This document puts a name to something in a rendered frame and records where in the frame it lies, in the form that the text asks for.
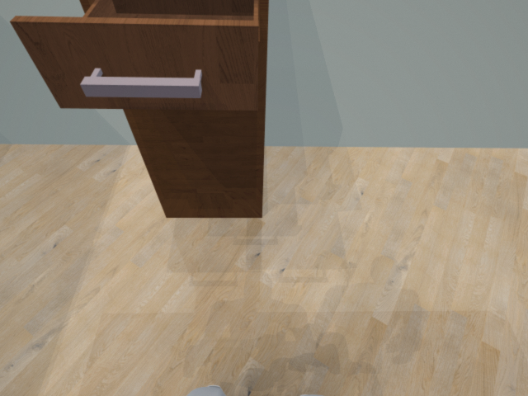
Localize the cabinet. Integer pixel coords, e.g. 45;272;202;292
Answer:
79;0;269;218

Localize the drawer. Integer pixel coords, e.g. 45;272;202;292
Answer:
10;0;258;111

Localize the handle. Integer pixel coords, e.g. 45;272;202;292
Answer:
80;68;202;98

